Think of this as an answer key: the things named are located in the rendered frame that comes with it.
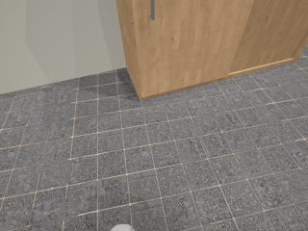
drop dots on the wardrobe door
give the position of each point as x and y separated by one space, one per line
189 42
274 31

